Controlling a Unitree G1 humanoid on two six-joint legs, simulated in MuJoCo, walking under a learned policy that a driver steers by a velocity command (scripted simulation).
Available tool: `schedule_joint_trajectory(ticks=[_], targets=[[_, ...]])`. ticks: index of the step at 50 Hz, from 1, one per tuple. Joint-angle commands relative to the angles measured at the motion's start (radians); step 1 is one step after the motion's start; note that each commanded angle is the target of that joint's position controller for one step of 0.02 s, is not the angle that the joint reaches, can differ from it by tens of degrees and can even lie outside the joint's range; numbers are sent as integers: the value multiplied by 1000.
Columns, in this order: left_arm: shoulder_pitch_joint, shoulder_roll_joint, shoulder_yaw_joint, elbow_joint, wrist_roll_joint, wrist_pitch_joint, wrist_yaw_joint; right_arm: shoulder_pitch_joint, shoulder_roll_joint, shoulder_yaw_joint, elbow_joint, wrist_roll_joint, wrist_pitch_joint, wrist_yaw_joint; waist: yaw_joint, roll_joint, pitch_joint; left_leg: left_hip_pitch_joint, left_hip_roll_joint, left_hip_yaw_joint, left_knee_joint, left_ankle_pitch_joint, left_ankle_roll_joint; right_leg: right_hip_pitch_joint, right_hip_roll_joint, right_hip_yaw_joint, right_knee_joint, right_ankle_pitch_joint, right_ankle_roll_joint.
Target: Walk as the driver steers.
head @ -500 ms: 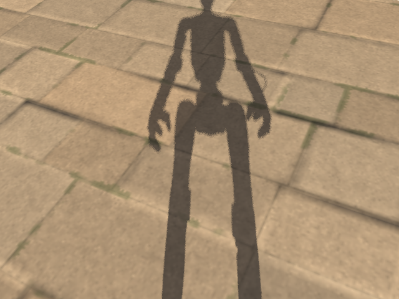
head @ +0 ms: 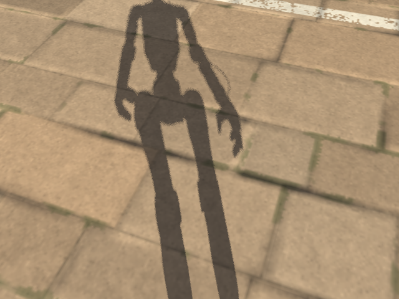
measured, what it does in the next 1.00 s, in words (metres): walks ahead, turning left: right foot, then left foot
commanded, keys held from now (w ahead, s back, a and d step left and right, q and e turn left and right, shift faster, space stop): w+q+shift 0.42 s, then q+shift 0.22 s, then e+shift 0.22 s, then w+e+shift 0.14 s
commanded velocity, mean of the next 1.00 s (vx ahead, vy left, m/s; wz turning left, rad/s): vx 0.67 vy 0.00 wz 0.56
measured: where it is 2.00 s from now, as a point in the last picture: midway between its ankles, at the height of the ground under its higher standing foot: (160, 94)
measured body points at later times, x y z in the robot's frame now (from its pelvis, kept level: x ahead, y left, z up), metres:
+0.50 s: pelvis +0.45 -0.01 +0.01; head +0.48 +0.01 +0.46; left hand +0.39 +0.29 -0.10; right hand +0.70 -0.23 -0.09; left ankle +0.39 +0.06 -0.62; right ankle +0.47 -0.14 -0.72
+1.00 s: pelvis +0.69 +0.11 +0.01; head +0.72 +0.12 +0.46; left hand +0.65 +0.40 -0.10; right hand +0.95 -0.04 -0.09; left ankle +0.70 +0.20 -0.72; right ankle +0.82 -0.03 -0.64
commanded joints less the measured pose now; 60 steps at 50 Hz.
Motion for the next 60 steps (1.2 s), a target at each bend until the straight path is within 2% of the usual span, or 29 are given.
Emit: schedule_joint_trajectory(ticks=[1,5,9,11,13,14,15,16,17,18,19,20,24,27,28,31,34,35,36,37,38,39,40,43,47,52,53,56,60], targets=[[5,77,-2,-113,28,20,-5,16,-67,-2,-50,12,-44,-7,86,-36,28,38,292,-525,-321,-113,164,-232,-94,28,-96,-36,41],[-259,69,-30,-229,0,25,-22,72,-92,-9,-77,18,-58,-6,21,-4,112,-121,221,-426,-393,92,118,-159,-90,-64,-482,211,96],[-356,61,-39,-271,-22,24,-22,171,-123,-23,-68,31,-49,-2,-64,62,38,71,214,-416,-297,481,44,-77,-11,-98,-704,373,82],[-363,72,-36,-289,-25,20,-12,168,-127,-26,-71,29,-41,-12,-60,81,10,172,225,-426,-218,584,22,-26,9,-82,-812,338,69],[-234,143,-7,-261,-30,14,8,140,-169,-35,-82,24,-44,-17,9,93,-102,221,228,-435,-14,800,-18,190,50,-67,-864,233,48],[-74,185,14,-225,-35,7,22,87,-208,-44,-97,23,-48,-13,106,99,-187,178,211,-431,169,779,-32,376,23,-42,-882,196,33],[138,252,43,-180,-24,4,44,32,-188,-42,-122,21,-58,-7,205,81,-297,36,179,-409,400,601,-36,629,-82,34,-824,55,11],[293,312,66,-155,20,7,61,52,-23,-4,-157,37,-64,-12,210,-130,-423,-215,110,-293,731,-100,-37,892,-385,346,-837,-209,-39],[232,347,82,-148,16,16,42,125,-31,14,-216,75,-50,-18,127,-375,-544,-409,103,-197,930,-301,-51,950,-532,806,-999,-378,-131],[127,213,68,-173,4,24,33,24,-98,5,-184,42,-28,-26,137,-174,-360,-483,190,-170,930,-169,-43,790,-440,679,-1046,-496,-110],[85,144,51,-162,-5,24,28,-49,-102,1,-192,19,-18,-13,132,-70,-218,-480,215,-150,880,-101,-52,642,-392,500,-1054,-342,-92],[87,126,47,-139,2,23,25,-86,-85,2,-198,6,-8,0,117,-8,-152,-461,241,-142,859,-88,-59,542,-361,389,-1074,-177,-81],[149,75,32,-38,-39,-9,10,-180,-11,18,-282,-20,44,26,44,-56,-15,-504,295,-100,802,-127,-88,394,-316,49,-1069,534,-50],[55,115,38,-34,-54,-16,13,-249,-8,34,-354,-19,42,44,-10,-110,18,-412,271,-38,547,46,-99,274,-249,-168,-1111,704,-13],[-132,187,66,-110,-84,-2,40,-202,-28,27,-333,95,22,35,-32,-127,41,-355,284,-43,427,142,-121,230,-196,-226,-1120,614,-4],[-52,271,85,-105,-85,6,75,-203,-75,9,-329,46,5,52,-24,-56,-52,-61,171,75,224,304,-123,227,-178,-288,-990,821,22],[3,296,93,-109,-118,12,67,-6,-176,-41,-304,24,17,50,-127,-68,-160,270,116,16,129,291,-15,193,-203,-239,-622,897,24],[39,234,72,-98,-112,12,55,25,-193,-48,-287,21,18,33,-141,53,-148,402,176,-80,13,440,32,65,-124,-230,-335,332,61],[160,111,30,-110,-39,13,40,-54,-278,-41,-328,-8,14,1,-17,384,-227,568,428,-330,157,1233,127,-138,-4,-212,122,-504,96],[319,207,26,-92,-80,7,16,-93,-231,-11,-392,-45,0,7,0,275,-597,711,660,-690,81,1142,326,-190,0,69,268,-467,86],[251,293,47,-60,-110,25,12,-108,-177,0,-387,-32,9,19,-33,61,-560,569,612,-621,4,869,291,-143,-38,82,228,-379,92],[177,277,49,-83,-115,45,18,-165,-155,8,-364,2,4,27,3,-13,-369,392,562,-509,-39,663,233,-192,-76,49,119,-324,103],[129,242,42,-78,-103,70,36,-203,-117,22,-350,15,-5,25,24,-61,-288,251,528,-458,-66,534,185,-170,-112,51,49,-291,114],[186,203,49,-59,-95,118,58,-271,-103,27,-301,-24,-21,15,98,43,-169,-85,463,-257,-162,500,148,15,-120,31,-71,-223,137],[95,180,58,-102,-97,114,46,-231,-133,-1,-267,7,-29,-24,56,100,-171,47,484,-276,-321,-242,113,-204,-170,21,-145,-38,116],[20,164,77,-127,-99,99,34,-181,-136,-17,-231,16,-50,-43,30,86,-117,233,526,-221,-385,-379,48,-426,-188,29,-192,65,102],[15,133,66,-126,5,132,-13,-104,-130,-10,-202,-17,-45,-24,26,17,-84,194,515,-134,-405,-346,22,-390,-160,-44,-229,59,89],[-21,123,70,-147,-24,156,-70,-115,-151,-25,-208,-23,-48,-7,25,133,-56,170,510,-11,-405,-361,-33,-323,-155,-77,-352,105,66],[-57,137,70,-175,-29,154,-88,-148,-186,-37,-220,-22,-42,-19,46,156,-25,166,545,81,-411,-433,-80,-185,-141,-144,-545,38,20]])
